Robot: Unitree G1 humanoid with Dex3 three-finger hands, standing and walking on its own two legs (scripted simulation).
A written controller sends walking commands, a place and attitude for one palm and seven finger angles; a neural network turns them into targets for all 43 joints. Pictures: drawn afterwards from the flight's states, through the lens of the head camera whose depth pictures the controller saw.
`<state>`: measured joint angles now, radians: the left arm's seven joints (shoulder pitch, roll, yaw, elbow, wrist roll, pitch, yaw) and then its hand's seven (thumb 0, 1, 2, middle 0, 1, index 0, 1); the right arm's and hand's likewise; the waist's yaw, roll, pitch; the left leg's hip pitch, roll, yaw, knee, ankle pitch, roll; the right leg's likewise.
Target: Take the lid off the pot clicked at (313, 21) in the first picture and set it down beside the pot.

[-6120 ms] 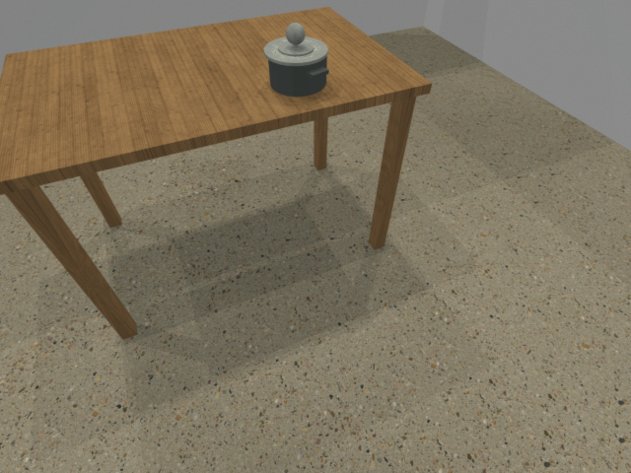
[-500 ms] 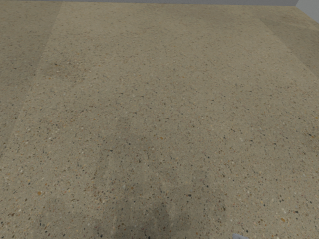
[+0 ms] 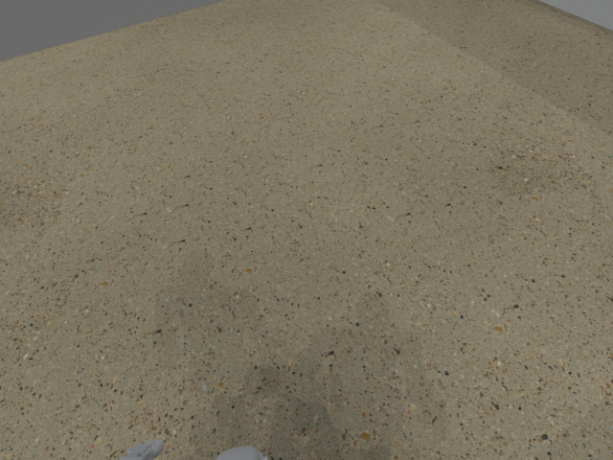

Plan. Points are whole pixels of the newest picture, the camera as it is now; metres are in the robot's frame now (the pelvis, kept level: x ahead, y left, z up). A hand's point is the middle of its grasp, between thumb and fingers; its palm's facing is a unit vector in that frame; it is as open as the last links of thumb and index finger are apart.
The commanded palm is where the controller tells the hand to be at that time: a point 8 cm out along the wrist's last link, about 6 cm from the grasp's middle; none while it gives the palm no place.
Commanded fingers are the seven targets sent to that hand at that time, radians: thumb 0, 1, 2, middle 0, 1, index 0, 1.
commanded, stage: turn to face it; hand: left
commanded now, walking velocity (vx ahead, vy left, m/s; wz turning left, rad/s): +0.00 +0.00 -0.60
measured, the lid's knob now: out of the picture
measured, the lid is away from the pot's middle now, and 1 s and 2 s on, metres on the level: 0.00 0.00 0.00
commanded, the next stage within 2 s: none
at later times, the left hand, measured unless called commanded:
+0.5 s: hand out of the picture +0.12 +0.23 -0.17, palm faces -0.22 -0.96 -0.20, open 7.4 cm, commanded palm none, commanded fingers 0.00 0.90 0.90 -0.20 -0.30 -0.20 -0.30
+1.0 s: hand (260, 411) +0.21 +0.09 -0.14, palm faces -0.58 -0.77 -0.28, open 7.4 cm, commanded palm none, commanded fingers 0.00 0.90 0.90 -0.20 -0.30 -0.20 -0.30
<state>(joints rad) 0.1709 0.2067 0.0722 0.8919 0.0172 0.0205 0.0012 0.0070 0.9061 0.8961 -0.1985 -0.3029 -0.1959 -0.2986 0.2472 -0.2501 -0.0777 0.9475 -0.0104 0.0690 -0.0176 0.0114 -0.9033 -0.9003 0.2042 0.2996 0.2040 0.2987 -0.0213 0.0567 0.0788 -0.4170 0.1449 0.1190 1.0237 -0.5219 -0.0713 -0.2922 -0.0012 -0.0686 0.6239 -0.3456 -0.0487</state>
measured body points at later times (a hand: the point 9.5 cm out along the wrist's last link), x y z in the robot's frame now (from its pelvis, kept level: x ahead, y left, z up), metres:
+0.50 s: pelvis +0.01 +0.04 +0.01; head +0.06 +0.07 +0.45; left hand +0.14 +0.28 -0.16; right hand +0.06 -0.23 -0.11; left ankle +0.04 +0.13 -0.73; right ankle -0.04 -0.08 -0.69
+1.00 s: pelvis -0.01 +0.00 +0.00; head +0.00 -0.04 +0.44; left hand +0.24 +0.13 -0.12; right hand -0.17 -0.21 -0.16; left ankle +0.03 +0.14 -0.69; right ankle -0.07 -0.06 -0.73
